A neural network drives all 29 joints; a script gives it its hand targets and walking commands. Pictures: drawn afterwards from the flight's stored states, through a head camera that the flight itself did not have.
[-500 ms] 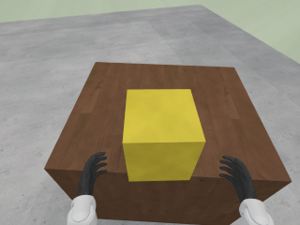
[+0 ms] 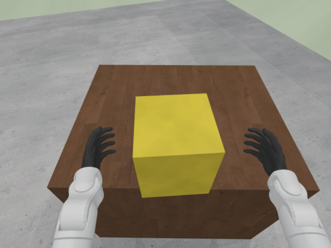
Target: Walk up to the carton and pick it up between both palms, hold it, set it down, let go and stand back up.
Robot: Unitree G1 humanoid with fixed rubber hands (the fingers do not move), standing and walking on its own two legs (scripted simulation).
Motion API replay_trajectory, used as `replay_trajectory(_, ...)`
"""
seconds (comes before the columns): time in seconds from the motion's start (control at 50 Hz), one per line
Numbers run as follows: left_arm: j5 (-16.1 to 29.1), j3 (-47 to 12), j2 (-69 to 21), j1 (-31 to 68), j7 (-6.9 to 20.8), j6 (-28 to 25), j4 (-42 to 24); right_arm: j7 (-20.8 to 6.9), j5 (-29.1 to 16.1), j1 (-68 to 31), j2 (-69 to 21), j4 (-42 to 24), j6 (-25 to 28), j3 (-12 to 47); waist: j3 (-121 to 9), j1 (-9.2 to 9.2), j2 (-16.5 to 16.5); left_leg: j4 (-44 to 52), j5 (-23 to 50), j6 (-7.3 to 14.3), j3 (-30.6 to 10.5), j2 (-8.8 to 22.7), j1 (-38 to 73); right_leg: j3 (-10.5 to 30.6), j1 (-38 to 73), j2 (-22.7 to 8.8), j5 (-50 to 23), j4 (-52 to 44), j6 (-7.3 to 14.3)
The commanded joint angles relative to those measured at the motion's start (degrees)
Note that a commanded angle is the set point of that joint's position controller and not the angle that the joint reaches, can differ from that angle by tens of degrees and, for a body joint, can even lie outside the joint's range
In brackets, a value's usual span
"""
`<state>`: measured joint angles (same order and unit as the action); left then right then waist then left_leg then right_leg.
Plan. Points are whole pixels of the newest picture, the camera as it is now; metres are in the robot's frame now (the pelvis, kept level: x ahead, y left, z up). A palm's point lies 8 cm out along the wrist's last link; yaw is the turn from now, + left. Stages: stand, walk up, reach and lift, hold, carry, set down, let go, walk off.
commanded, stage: reach and lift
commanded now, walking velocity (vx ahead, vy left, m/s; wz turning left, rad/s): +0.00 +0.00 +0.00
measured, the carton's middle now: (173, 146) +0.38 +0.00 -0.01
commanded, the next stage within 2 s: none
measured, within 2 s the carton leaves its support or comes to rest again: neither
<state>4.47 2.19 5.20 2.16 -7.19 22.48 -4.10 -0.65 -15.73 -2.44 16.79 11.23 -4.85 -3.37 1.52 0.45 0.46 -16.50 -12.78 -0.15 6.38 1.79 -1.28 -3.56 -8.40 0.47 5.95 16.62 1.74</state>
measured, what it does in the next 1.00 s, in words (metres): stands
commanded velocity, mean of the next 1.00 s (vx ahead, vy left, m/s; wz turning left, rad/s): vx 0.00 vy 0.00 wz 0.00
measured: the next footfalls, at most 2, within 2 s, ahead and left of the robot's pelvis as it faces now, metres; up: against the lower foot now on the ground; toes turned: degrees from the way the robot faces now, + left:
none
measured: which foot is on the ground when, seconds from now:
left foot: down 0.00-1.00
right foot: down 0.00-1.00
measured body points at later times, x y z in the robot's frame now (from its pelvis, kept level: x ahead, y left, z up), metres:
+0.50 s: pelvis +0.01 +0.00 +0.00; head +0.01 +0.01 +0.45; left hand +0.36 +0.20 +0.14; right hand +0.38 -0.23 +0.14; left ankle -0.04 +0.11 -0.75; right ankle +0.04 -0.10 -0.75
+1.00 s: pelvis +0.01 +0.00 +0.00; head +0.02 +0.02 +0.45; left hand +0.39 +0.20 +0.11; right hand +0.40 -0.22 +0.12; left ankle -0.04 +0.11 -0.75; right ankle +0.04 -0.10 -0.75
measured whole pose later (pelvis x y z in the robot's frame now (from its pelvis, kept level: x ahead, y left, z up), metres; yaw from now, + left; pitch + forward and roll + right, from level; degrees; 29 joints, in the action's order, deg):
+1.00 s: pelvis +0.01 +0.00 +0.00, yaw +1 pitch +2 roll -1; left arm 0.5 9.4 7.3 26.8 -6.0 31.8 11.6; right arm -1.5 -21.7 -32.2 21.9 35.1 -12.3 1.0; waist -1.2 -1.8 1.7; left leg -17.6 -13.2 -0.3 5.0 2.2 -6.2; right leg -4.7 -11.2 0.8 5.0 14.2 1.4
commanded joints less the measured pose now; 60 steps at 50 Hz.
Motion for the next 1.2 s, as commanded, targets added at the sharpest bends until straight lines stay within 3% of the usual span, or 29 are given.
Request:
replay_trajectory(0.0,0.01,2.08,2.88,14.35,0.45,2.39,-7.94,0.28,-1.27,-14.11,8.16,-6.11,-1.16,-2.26,-10.22,-0.75,1.41,3.62,7.70,-0.28,-4.72,-0.96,-8.34,6.33,12.49,1.25,-7.42,-0.04,0.36)
replay_trajectory(0.04,-0.24,2.97,3.15,15.82,0.76,3.88,-7.62,0.53,-1.88,-15.98,8.77,-5.28,-2.14,-1.96,-10.51,-0.92,1.71,3.54,8.64,-0.24,-4.67,-1.12,-8.37,6.35,13.12,1.27,-8.90,-0.03,0.13)
replay_trajectory(0.06,-0.61,5.22,5.89,19.77,0.52,5.69,-10.70,1.00,-3.52,-23.53,9.22,-10.48,-2.47,-0.83,-13.59,0.83,3.34,2.63,8.25,-0.53,-3.56,-1.54,-8.94,6.24,13.73,0.78,-8.82,0.38,-0.01)
replay_trajectory(0.08,-0.35,4.46,5.32,19.24,0.20,7.52,-8.88,1.29,-3.74,-22.99,9.21,-8.13,-4.05,-0.47,-12.10,-0.06,3.54,3.12,8.02,-0.43,-3.59,-1.16,-9.70,6.41,13.59,0.99,-9.93,0.84,-0.12)
replay_trajectory(0.12,-0.28,5.57,5.45,20.71,0.32,10.16,-8.55,1.57,-4.25,-24.96,9.52,-6.50,-6.10,-0.02,-12.51,0.02,3.77,3.04,8.10,-0.44,-3.25,-1.31,-10.21,6.40,14.48,0.96,-10.95,0.93,-0.33)
replay_trajectory(0.24,-0.51,7.69,7.27,26.04,1.87,14.64,-8.59,2.62,-6.13,-30.20,11.59,-1.55,-10.62,0.86,-14.73,-2.46,0.74,2.49,9.30,-1.04,-3.85,-2.00,-10.63,6.42,16.48,0.91,-16.65,1.56,-0.58)
replay_trajectory(0.32,-0.24,7.94,8.41,30.32,2.16,15.33,-7.69,2.63,-6.77,-34.49,12.24,0.39,-11.84,0.41,-16.20,-3.68,-0.54,1.95,9.44,-1.21,-4.64,-2.21,-11.82,5.79,16.30,1.08,-17.58,2.15,-0.66)
replay_trajectory(0.4,0.36,8.05,9.36,34.41,2.15,15.69,-4.93,2.17,-6.97,-39.54,13.22,2.36,-12.64,0.11,-17.28,-3.72,-0.32,1.48,9.90,-1.23,-5.22,-2.05,-12.27,4.99,15.17,1.46,-16.98,2.28,-0.62)
replay_trajectory(0.42,0.13,8.26,8.52,33.47,2.29,15.48,-3.68,2.03,-6.64,-34.98,13.63,5.71,-12.73,-0.99,-16.66,-4.48,-0.07,2.09,11.02,-0.90,-4.71,-2.16,-10.78,5.66,15.81,1.26,-17.68,1.43,-0.95)
replay_trajectory(0.58,0.74,7.47,9.59,42.30,1.67,14.53,0.79,0.58,-6.96,-46.18,15.76,5.50,-11.58,-0.77,-19.60,-3.44,1.22,2.09,12.39,-0.61,-5.53,-1.87,-9.18,4.81,14.19,1.89,-16.40,0.73,-1.10)
replay_trajectory(0.66,0.59,7.25,9.54,45.49,0.83,14.41,6.51,-0.92,-7.21,-49.20,16.07,10.93,-11.81,0.24,-19.45,-2.37,1.53,2.05,11.06,-0.14,-5.79,-1.42,-10.11,4.94,12.31,1.77,-13.65,0.69,-0.66)
replay_trajectory(0.78,-2.45,8.34,8.27,43.70,1.04,12.48,13.72,-2.11,-7.62,-47.49,15.17,20.67,-10.97,3.14,-18.34,-1.30,2.25,1.65,12.62,0.13,-5.66,-1.44,-10.67,5.88,14.17,1.46,-15.55,0.73,-0.99)
replay_trajectory(0.86,-4.10,8.07,6.67,41.28,1.28,9.28,10.75,-1.42,-6.77,-45.21,13.60,19.39,-7.69,2.92,-20.67,-1.81,1.17,0.08,17.48,-0.82,-5.38,-1.93,-8.90,5.66,16.14,1.63,-20.46,1.42,-1.46)
replay_trajectory(0.94,-4.18,6.28,4.93,39.90,1.20,5.98,5.55,-0.29,-4.97,-43.24,12.38,15.51,-3.84,0.72,-22.40,-3.44,-1.35,-1.82,21.55,-2.39,-5.35,-2.32,-5.75,4.56,14.85,2.22,-23.38,1.90,-1.31)
replay_trajectory(1.04,-3.88,4.03,3.12,40.60,1.21,2.60,7.31,0.10,-1.31,-42.77,10.88,16.58,-1.24,-1.92,-19.22,-4.50,-2.30,-1.76,17.13,-2.80,-5.62,-2.21,-5.82,3.38,10.06,2.54,-16.23,1.36,-0.65)
replay_trajectory(1.18,-5.21,2.99,0.84,39.66,0.39,-4.92,20.34,-1.22,2.34,-43.85,6.88,23.13,2.77,-1.12,-17.74,-1.46,1.53,-0.43,10.82,-0.97,-6.06,-1.43,-10.82,3.57,9.66,2.10,-8.87,2.08,-0.79)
